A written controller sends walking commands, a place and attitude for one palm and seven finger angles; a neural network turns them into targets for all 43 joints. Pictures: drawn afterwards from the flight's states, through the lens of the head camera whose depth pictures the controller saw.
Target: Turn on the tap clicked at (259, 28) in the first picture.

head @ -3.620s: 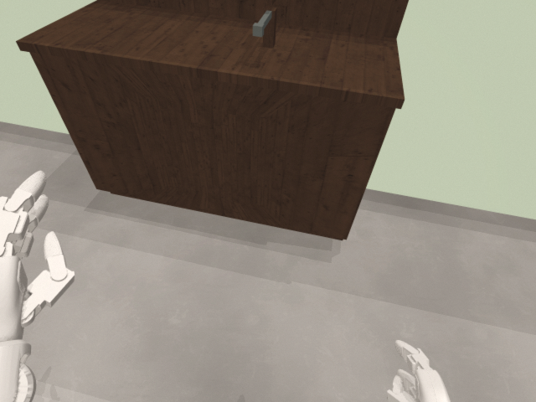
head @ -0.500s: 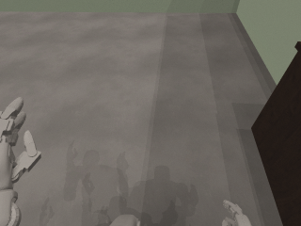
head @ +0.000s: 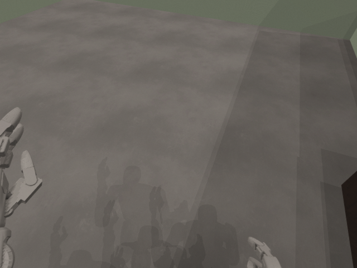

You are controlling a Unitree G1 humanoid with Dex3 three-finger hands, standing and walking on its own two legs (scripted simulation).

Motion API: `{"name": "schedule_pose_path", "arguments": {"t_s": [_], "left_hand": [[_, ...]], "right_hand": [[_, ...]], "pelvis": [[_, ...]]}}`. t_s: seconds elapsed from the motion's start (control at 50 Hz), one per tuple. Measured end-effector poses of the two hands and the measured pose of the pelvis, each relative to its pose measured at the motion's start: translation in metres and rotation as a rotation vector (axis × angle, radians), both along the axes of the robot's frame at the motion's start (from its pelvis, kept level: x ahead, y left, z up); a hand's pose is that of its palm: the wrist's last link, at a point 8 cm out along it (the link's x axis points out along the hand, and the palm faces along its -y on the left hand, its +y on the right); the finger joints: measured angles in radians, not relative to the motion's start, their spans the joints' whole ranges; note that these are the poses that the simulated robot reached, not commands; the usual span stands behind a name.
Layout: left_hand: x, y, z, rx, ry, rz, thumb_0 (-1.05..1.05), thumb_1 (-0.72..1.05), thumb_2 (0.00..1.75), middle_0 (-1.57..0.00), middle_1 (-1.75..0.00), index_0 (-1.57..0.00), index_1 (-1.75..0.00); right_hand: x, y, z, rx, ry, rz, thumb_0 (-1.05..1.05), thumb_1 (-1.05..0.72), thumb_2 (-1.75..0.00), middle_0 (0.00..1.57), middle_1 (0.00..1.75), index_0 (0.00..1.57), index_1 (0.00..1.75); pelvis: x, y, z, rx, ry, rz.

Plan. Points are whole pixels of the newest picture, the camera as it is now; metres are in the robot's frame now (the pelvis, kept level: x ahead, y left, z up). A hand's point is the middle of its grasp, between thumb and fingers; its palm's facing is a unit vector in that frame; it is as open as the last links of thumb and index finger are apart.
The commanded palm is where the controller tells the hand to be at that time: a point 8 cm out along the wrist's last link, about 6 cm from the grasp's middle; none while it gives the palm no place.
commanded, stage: walk to a spot facing it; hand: left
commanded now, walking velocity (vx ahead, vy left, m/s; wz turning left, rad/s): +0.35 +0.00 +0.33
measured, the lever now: out of the picture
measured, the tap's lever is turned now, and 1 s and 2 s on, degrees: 0 0 0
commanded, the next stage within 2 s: turn to face it in 0.72 s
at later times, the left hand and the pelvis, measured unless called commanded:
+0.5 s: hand (23, 160) +0.25 +0.30 +0.17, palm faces +0.58 -0.73 -0.36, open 7.4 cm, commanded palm +0.17 +0.32 +0.17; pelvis +0.06 +0.02 -0.02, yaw +10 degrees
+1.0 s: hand (56, 128) +0.33 +0.28 +0.16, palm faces +0.55 -0.72 -0.42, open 7.4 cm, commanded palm +0.27 +0.32 +0.17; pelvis +0.17 +0.01 -0.01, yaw +11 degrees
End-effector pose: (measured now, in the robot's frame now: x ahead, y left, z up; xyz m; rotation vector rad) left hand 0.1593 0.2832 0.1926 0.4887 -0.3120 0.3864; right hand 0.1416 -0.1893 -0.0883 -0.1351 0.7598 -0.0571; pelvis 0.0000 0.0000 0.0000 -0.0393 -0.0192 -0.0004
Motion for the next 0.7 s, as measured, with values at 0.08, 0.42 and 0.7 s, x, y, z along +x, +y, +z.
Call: {"name": "schedule_pose_path", "arguments": {"t_s": [0.08, 0.42, 0.7], "left_hand": [[-0.005, -0.006, -0.01, 0.026, 0.03, 0.075, 0.01, 0.89, 0.9, -0.21, -0.3, -0.21, -0.3], [0.013, 0.038, -0.008, 0.008, -0.077, 0.171, 0.01, 0.89, 0.9, -0.22, -0.3, -0.21, -0.3], [0.069, 0.017, 0.006, 0.111, 0.022, 0.146, 0.01, 0.89, 0.9, -0.21, -0.3, -0.21, -0.3]], "right_hand": [[0.014, -0.005, -0.021, 0.014, 0.021, 0.07, 0.01, -0.9, -0.89, 0.21, 0.3, 0.21, 0.3], [0.108, -0.035, 0.009, -0.226, -0.045, 0.069, 0.01, -0.91, -0.9, 0.2, 0.3, 0.2, 0.3], [0.152, 0.04, -0.018, 0.049, 0.004, 0.173, 0.01, -0.9, -0.89, 0.21, 0.3, 0.21, 0.3]], "pelvis": [[0.001, -0.014, -0.013, 0.026, 0.007, 0.048], [0.051, 0.017, -0.019, 0.063, 0.005, 0.163], [0.111, 0.001, -0.012, 0.039, 0.018, 0.176]]}}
